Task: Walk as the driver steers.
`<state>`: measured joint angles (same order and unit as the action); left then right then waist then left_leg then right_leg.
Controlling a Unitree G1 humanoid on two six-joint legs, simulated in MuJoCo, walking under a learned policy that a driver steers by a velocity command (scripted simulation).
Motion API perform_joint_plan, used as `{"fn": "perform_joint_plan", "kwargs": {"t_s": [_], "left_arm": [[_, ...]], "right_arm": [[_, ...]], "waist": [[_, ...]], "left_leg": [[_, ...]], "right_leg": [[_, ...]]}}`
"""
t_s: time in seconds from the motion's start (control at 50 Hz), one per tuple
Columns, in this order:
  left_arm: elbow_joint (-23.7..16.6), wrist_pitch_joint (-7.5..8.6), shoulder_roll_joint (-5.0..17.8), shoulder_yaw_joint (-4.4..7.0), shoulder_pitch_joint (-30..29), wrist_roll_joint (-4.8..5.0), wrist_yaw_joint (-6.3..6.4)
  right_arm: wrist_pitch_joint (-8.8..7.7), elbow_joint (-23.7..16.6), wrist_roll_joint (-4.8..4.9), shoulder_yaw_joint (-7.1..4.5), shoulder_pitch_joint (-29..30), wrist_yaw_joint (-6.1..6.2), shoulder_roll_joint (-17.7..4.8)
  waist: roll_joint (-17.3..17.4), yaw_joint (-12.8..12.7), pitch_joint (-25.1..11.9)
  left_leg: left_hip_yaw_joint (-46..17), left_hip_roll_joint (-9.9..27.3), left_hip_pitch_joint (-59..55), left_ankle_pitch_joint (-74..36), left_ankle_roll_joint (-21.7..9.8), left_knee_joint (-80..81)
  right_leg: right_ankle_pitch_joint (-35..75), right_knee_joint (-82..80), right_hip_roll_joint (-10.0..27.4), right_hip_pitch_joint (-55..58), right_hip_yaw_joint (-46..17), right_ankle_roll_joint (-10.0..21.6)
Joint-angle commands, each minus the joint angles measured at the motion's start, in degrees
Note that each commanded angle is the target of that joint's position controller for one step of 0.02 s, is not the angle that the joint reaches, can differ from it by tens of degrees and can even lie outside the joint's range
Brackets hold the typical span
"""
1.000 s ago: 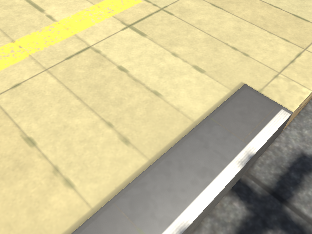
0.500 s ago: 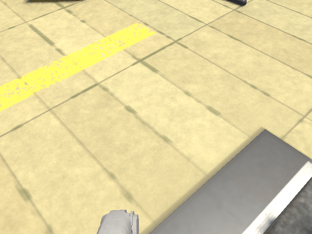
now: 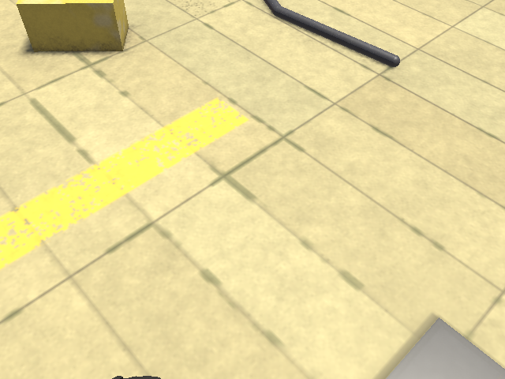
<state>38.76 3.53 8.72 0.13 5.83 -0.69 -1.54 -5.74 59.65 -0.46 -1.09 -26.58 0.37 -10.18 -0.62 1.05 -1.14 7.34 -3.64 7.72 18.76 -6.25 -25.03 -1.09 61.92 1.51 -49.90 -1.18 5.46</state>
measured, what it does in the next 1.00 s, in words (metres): walks ahead: right foot, then left foot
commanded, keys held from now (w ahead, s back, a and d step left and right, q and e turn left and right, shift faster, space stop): w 1.00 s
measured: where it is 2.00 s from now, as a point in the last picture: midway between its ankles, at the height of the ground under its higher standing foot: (255, 203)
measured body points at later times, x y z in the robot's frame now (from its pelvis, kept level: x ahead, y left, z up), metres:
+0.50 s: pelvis +0.30 -0.02 +0.01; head +0.30 -0.03 +0.46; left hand +0.27 +0.23 -0.12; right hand +0.46 -0.25 -0.10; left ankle +0.41 +0.15 -0.66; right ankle +0.24 -0.07 -0.73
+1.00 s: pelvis +0.58 +0.05 +0.01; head +0.59 +0.06 +0.46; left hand +0.67 +0.30 -0.12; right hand +0.58 -0.21 -0.12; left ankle +0.58 +0.10 -0.73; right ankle +0.64 -0.11 -0.66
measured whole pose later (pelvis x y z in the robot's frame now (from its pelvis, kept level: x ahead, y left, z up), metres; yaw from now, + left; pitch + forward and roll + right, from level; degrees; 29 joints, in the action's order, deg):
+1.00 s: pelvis +0.58 +0.05 +0.01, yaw +0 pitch +0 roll +1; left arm 49.0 2.2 13.7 2.6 13.5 -2.3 -1.6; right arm -5.2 53.0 -0.5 -3.1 -22.8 -0.5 -12.3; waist -2.2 0.9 0.6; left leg 5.5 -5.1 7.8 8.7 -6.3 -15.8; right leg -10.4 59.2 5.8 -34.9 -0.2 2.3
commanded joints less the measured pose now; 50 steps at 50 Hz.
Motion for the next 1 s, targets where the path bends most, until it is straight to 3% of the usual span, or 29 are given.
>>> {"fn": "perform_joint_plan", "kwargs": {"t_s": [0.02,0.06,0.1,0.14,0.16,0.18,0.2,0.22,0.24,0.26,0.3,0.34,0.38,0.46,0.52,0.6,0.64,0.68,0.7,0.72,0.74,0.76,0.78,0.8,0.82,0.84,0.9,0.96,1.0], "left_arm": [[-1.92,0.23,1.74,0.33,-2.46,0.5,-1.41],[-2.38,-0.21,2.43,0.73,-6.57,-0.08,-1.37],[-2.16,-0.32,3.81,1.36,-6.18,-0.2,-1.04],[-0.6,-0.27,6.13,2.41,-2.0,-0.7,-0.36],[1.57,-0.08,7.68,3.18,3.35,-0.7,-0.01],[4.41,0.34,8.46,3.83,10.61,-1.14,0.57],[6.29,0.58,10.49,4.63,17.6,-2.17,1.29],[6.03,0.78,15.66,5.81,20.43,-3.9,1.81],[5.72,0.53,13.94,5.94,18.53,-2.0,1.21],[5.39,0.54,11.1,5.17,13.11,-0.69,0.97],[6.54,1.67,7.08,3.85,10.43,-0.81,0.69],[8.46,2.71,5.34,3.13,11.71,-0.5,1.06],[10.19,3.52,6.6,3.28,14.53,0.06,1.01],[11.95,3.42,8.19,3.32,19.13,0.25,0.67],[12.88,3.28,8.47,3.1,22.4,0.39,0.81],[14.34,2.96,9.35,2.92,25.93,0.02,1.52],[15.12,2.67,9.75,2.95,26.17,-0.5,1.99],[15.23,2.49,10.65,3.1,24.31,-0.62,2.53],[15.45,2.32,11.39,3.25,23.6,-0.74,2.75],[15.36,1.94,12.13,3.43,22.23,-0.7,2.88],[14.41,1.89,11.61,3.16,21.73,-0.37,2.88],[12.6,1.79,5.82,1.89,27.86,1.86,2.35],[13.56,1.68,8.87,2.85,28.74,0.83,2.11],[11.8,1.47,9.81,3.36,22.92,-0.05,2.03],[10.53,1.75,9.51,3.08,18.46,-0.42,1.67],[10.41,1.49,8.55,3.02,17.24,-0.58,1.31],[11.41,-0.74,6.31,2.64,19.86,-1.96,0.08],[9.6,-1.5,6.64,2.75,14.12,-1.8,-0.38],[8.07,-1.58,6.78,2.69,8.68,-1.51,-0.32]], "right_arm": [[-2.35,-5.56,0.37,-1.28,-0.43,0.86,-6.73],[-1.42,-5.59,0.16,-1.72,-3.73,0.94,-7.33],[-0.93,-6.06,-0.35,-1.71,-4.56,1.31,-7.91],[-0.61,-6.6,-0.71,-2.1,-3.87,2.03,-9.25],[-0.26,-6.86,-1.02,-2.36,-3.42,2.08,-9.83],[-0.01,-7.52,-0.41,-2.6,-1.53,2.02,-10.45],[-0.08,-9.14,-0.08,-2.26,0.22,1.78,-9.67],[-0.1,-11.58,1.21,-0.8,-5.41,0.91,-2.43],[0.01,-11.03,1.22,-1.74,-6.15,0.87,-6.02],[-0.3,-13.08,0.39,-2.42,1.78,0.68,-8.73],[-0.44,-14.21,0.02,-2.23,6.64,0.06,-8.03],[1.25,-13.46,-1.43,-1.78,3.64,-0.89,-5.89],[2.16,-14.27,-2.05,-1.71,4.73,-1.59,-5.17],[3.01,-18.0,-1.76,-1.43,15.39,-1.98,-5.01],[3.0,-20.09,-1.06,-0.83,22.48,-1.9,-4.11],[2.78,-21.88,-0.46,-0.62,28.69,-1.95,-4.1],[2.52,-22.74,-0.46,-0.82,29.91,-1.83,-4.79],[2.13,-21.93,-0.79,-1.3,26.83,-1.41,-5.66],[1.96,-20.59,-0.99,-1.81,22.33,-0.97,-6.48],[1.48,-17.52,-1.26,-2.54,13.35,-0.41,-7.63],[0.92,-14.54,-2.42,-3.59,2.93,0.26,-10.26],[0.77,-13.94,-3.99,-5.25,-2.99,0.57,-16.72],[1.59,-13.96,-1.4,-5.12,-1.53,-0.28,-14.68],[1.8,-14.38,-0.35,-4.54,5.15,-0.37,-12.67],[1.54,-14.9,-0.18,-3.62,9.36,-0.55,-9.27],[1.18,-14.38,-0.24,-3.13,10.86,-0.67,-7.62],[-0.19,-11.96,-0.09,-2.56,8.98,-0.65,-5.96],[-0.75,-10.06,0.09,-3.02,5.86,-0.85,-7.75],[-0.46,-9.08,0.15,-2.84,3.42,-0.87,-7.51]], "waist": [[2.82,0.83,2.02],[5.83,2.81,1.66],[8.68,1.98,0.7],[10.28,-1.04,-0.5],[9.47,-3.52,-2.41],[8.21,-7.04,-4.86],[5.98,-10.41,-9.36],[-8.02,-6.44,-16.48],[-6.14,-6.29,-18.79],[-0.42,-4.89,-7.61],[2.45,-2.23,0.35],[-0.21,0.48,1.43],[-1.44,0.92,3.09],[-2.21,-1.29,5.95],[-2.76,-3.44,6.17],[-3.26,-5.43,6.27],[-3.27,-4.83,6.5],[-3.7,-2.4,4.9],[-4.18,-0.05,2.58],[-3.13,3.96,-2.11],[-1.45,7.76,-8.53],[10.26,5.86,-17.72],[10.47,5.21,-20.17],[5.76,2.26,-9.7],[1.95,1.36,-3.51],[1.18,-0.48,-0.35],[3.24,-3.46,1.96],[3.53,-3.06,4.06],[3.5,-1.78,5.14]], "left_leg": [[-6.58,8.59,-2.03,-39.08,-2.28,16.88],[-6.29,9.67,-13.82,-45.04,-0.79,15.3],[-5.34,11.63,-18.13,-56.5,-0.63,11.1],[-5.57,14.01,-19.67,-67.5,-0.62,3.95],[-5.79,14.42,-19.91,-68.34,-0.84,-3.07],[-5.3,13.78,-14.88,-63.73,-0.99,-12.03],[-5.59,12.54,-3.5,-48.25,-1.41,-23.73],[-3.79,4.11,18.24,-6.94,0.54,-44.71],[-9.96,-0.21,26.8,9.07,0.79,-55.46],[-12.31,3.6,31.17,2.17,0.73,-54.38],[-11.51,6.43,28.89,-2.37,1.21,-49.06],[-10.69,8.23,24.91,-4.16,2.45,-44.46],[-9.11,8.82,26.68,-5.96,3.55,-42.34],[-6.19,10.48,32.71,-15.31,5.05,-31.91],[-3.95,9.12,31.31,-20.39,5.35,-20.75],[-2.44,7.22,30.71,-21.34,4.02,-11.88],[-2.87,6.45,30.46,-18.43,2.56,-9.02],[-1.94,4.02,24.27,-13.72,0.42,-6.22],[-1.56,2.2,18.36,-11.64,-0.81,-5.37],[-1.13,0.67,8.33,-12.56,-2.23,-2.29],[-6.45,5.91,-7.64,-12.43,-4.53,-3.28],[-31.49,23.82,-25.89,-8.98,-11.67,-2.45],[-48.89,27.77,-26.67,-8.37,-14.87,6.44],[-40.22,25.25,-17.7,-3.54,-12.76,8.36],[-33.08,23.16,-8.94,-4.72,-11.11,11.03],[-27.62,20.16,-2.95,-6.49,-8.95,13.38],[-19.13,15.77,5.56,-13.42,-6.72,17.0],[-15.25,14.46,4.87,-15.09,-6.68,19.57],[-13.73,13.56,2.39,-17.09,-6.07,20.07]], "right_leg": [[5.44,-18.55,-1.31,12.38,8.59,-0.65],[4.44,-25.48,-3.0,10.77,9.26,-0.31],[1.77,-30.16,-4.96,15.99,10.03,0.63],[-3.73,-31.92,-6.5,22.27,9.46,2.37],[-5.33,-34.71,-7.07,27.42,8.76,3.47],[-3.1,-38.36,-6.14,37.66,7.4,4.6],[-7.55,-36.68,0.5,51.23,0.88,6.45],[-5.2,-33.72,18.68,70.4,-23.52,14.03],[-11.06,-43.31,22.29,69.09,-40.81,18.81],[-14.39,-46.93,19.06,59.42,-31.43,16.31],[-3.61,-50.44,14.24,47.47,-19.22,11.61],[0.56,-52.4,9.95,41.75,-11.81,7.81],[4.68,-53.67,8.48,40.0,-8.6,7.02],[12.13,-54.91,6.5,40.71,-4.25,4.91],[16.66,-54.49,5.45,43.17,-2.19,3.03],[19.93,-53.33,7.38,51.8,-2.05,3.18],[23.43,-51.22,9.3,56.32,-2.18,3.78],[34.36,-46.27,10.08,57.93,-1.23,3.5],[41.39,-40.91,10.14,57.95,-0.93,3.04],[42.75,-30.97,8.66,56.37,0.58,2.17],[30.0,-17.57,6.78,46.19,1.56,1.48],[-1.61,5.6,-1.68,26.43,5.34,-1.03],[-28.42,16.12,-6.65,16.9,-0.28,-0.99],[-22.8,17.04,-2.43,12.56,-2.61,-0.76],[-18.64,13.55,-0.34,13.03,-2.03,-0.88],[-16.69,9.7,1.55,15.37,-1.58,-0.95],[-14.76,4.56,3.25,21.05,-0.09,-2.27],[-8.79,-0.66,5.07,15.56,0.98,-3.27],[-4.32,-5.85,5.85,11.73,1.68,-3.99]]}}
